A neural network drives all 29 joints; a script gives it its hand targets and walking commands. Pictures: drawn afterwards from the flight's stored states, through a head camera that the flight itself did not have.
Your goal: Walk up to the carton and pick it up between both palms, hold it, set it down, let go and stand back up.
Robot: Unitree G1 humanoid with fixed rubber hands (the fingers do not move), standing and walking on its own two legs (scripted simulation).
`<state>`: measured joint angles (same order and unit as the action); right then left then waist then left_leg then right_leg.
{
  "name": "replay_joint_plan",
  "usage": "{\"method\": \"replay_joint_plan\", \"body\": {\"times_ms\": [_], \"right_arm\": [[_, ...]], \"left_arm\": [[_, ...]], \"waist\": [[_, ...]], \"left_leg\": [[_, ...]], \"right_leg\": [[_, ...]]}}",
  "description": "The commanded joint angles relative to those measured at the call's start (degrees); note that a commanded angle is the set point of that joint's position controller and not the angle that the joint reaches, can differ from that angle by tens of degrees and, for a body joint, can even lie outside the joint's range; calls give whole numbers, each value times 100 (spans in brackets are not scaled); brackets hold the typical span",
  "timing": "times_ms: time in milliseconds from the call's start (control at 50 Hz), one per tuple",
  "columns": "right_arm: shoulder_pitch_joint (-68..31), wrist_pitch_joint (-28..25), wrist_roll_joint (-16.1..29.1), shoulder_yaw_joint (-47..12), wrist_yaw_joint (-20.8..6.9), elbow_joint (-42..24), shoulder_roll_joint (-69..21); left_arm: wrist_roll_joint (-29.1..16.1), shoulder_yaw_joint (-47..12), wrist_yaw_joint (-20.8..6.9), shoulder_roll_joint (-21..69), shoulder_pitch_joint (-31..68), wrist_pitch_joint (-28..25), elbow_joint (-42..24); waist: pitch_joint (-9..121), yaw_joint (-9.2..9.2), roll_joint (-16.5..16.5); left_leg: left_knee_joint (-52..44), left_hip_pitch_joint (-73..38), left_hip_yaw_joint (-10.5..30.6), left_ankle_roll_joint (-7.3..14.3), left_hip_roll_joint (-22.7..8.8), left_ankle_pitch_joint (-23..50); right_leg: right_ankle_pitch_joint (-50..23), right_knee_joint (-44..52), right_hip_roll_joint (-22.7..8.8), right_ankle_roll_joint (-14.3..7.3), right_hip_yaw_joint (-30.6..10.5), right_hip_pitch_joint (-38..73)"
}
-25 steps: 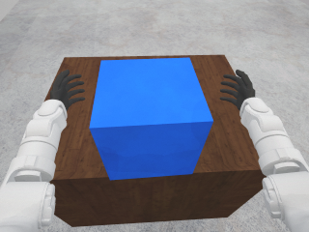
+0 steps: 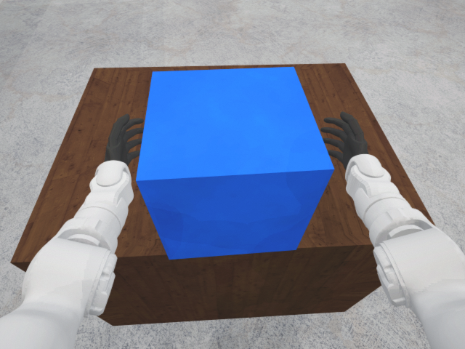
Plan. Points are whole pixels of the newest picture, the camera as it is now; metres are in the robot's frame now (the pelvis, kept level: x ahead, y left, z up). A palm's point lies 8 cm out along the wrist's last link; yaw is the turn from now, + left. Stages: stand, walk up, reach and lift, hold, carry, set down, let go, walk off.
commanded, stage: reach and lift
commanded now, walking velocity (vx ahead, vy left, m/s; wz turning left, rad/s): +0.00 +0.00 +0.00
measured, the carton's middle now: (229, 166) +0.45 +0.02 +0.03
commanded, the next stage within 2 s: none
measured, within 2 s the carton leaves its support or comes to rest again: leaves its support in 1.08 s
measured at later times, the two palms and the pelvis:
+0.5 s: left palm (130, 161) +0.42 +0.20 +0.08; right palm (341, 149) +0.45 -0.19 +0.09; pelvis -0.01 -0.01 +0.00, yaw +0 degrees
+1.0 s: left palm (129, 159) +0.42 +0.20 +0.08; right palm (331, 144) +0.45 -0.16 +0.10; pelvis +0.01 -0.01 +0.01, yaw +3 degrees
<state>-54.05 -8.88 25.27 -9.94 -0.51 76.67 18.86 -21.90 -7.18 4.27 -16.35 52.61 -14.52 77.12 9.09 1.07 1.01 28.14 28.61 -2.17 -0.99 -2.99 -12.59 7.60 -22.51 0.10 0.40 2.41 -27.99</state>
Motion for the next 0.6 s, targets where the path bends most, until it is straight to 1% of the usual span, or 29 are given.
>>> {"method": "replay_joint_plan", "body": {"times_ms": [0,20,60,100,120,140,160,180,200,240,280,300,340,360,400,420,480,520,560,580], "right_arm": [[-2191,-339,98,42,-48,-136,786],[-2236,-410,79,105,-55,-226,790],[-2291,-540,-5,152,-62,-204,788],[-2385,-603,12,114,-63,-120,717],[-2450,-636,52,74,-63,-204,652],[-2497,-660,16,59,-58,-186,617],[-2527,-682,72,-9,-51,-171,623],[-2534,-684,71,-59,-42,-111,581],[-2499,-691,59,-51,-33,-142,528],[-2551,-734,-67,16,-21,-243,464],[-2646,-765,-118,90,-5,-354,423],[-2696,-766,-164,140,-5,-373,416],[-2783,-713,-214,228,0,-345,399],[-2742,-705,-273,297,24,-317,413],[-2810,-699,-352,356,69,-396,329],[-2795,-701,-425,389,97,-425,266],[-2736,-618,-614,514,201,-491,55],[-2745,-540,-763,627,270,-547,0],[-2677,-469,-935,782,330,-678,-109],[-2653,-437,-1066,943,364,-765,-155]], "left_arm": [[-2,35,60,-515,2128,-349,-92],[-3,64,66,-538,2155,-420,-135],[68,173,84,-516,2246,-564,-97],[108,206,82,-535,2384,-677,-135],[100,244,67,-518,2369,-723,-53],[49,212,44,-495,2406,-764,38],[3,203,13,-481,2377,-807,143],[27,242,-4,-473,2352,-826,265],[52,278,-25,-491,2351,-866,205],[94,322,-62,-457,2445,-951,272],[60,310,-91,-452,2566,-1003,256],[81,320,-108,-441,2640,-1011,247],[53,287,-112,-453,2748,-990,188],[128,358,-106,-460,2748,-987,182],[163,393,-112,-416,2821,-990,78],[234,471,-100,-404,2792,-995,93],[347,567,-119,-243,2802,-990,-17],[447,650,-155,-216,2823,-937,-78],[634,809,-159,-145,2807,-859,-281],[736,860,-166,-95,2812,-829,-374]], "waist": [[2698,-17,112],[2919,11,160],[3194,23,87],[3315,35,119],[3355,68,54],[3403,48,-44],[3335,57,-101],[3296,68,-153],[3370,83,-203],[3424,36,-291],[3521,-8,-211],[3587,-3,-141],[3663,-67,-40],[3750,-40,7],[3830,-71,-18],[3861,-62,-73],[3791,-118,-176],[3737,-168,-109],[3642,-156,-41],[3644,-178,55]], "left_leg": [[168,-1408,262,-462,108,1898],[207,-1455,251,-486,107,1975],[260,-1422,225,-508,126,2291],[211,-1287,185,-509,176,2318],[223,-1175,176,-506,179,2377],[198,-1079,155,-478,180,2359],[163,-887,149,-465,177,2358],[112,-820,153,-452,193,2312],[86,-758,145,-420,204,2194],[5,-592,131,-393,215,2037],[-72,-562,91,-369,235,1897],[-79,-700,85,-399,233,1897],[-121,-823,70,-414,226,1850],[-106,-855,57,-427,233,1952],[-169,-825,35,-404,246,1979],[-207,-761,35,-381,254,1982],[-373,-701,20,-356,289,1904],[-441,-737,23,-350,303,1900],[-553,-851,22,-334,328,1857],[-564,-962,41,-352,314,1901]], "right_leg": [[-1087,-50,181,176,-79,384],[-1114,-72,182,168,-92,387],[-1365,-92,201,192,-99,340],[-1485,-119,194,234,-132,344],[-1584,-161,195,238,-160,388],[-1727,-171,168,274,-182,521],[-1796,-199,153,286,-202,652],[-1799,-183,150,308,-215,724],[-1745,-202,134,332,-230,775],[-1675,-180,126,365,-202,797],[-1519,-126,117,357,-192,718],[-1411,-84,137,351,-150,573],[-1199,20,113,311,-126,357],[-1247,51,110,293,-141,373],[-1307,89,104,295,-140,480],[-1351,103,103,307,-137,621],[-1411,192,84,331,-100,843],[-1410,282,67,309,-95,881],[-1302,383,84,274,-75,953],[-1262,448,77,257,-69,935]]}}
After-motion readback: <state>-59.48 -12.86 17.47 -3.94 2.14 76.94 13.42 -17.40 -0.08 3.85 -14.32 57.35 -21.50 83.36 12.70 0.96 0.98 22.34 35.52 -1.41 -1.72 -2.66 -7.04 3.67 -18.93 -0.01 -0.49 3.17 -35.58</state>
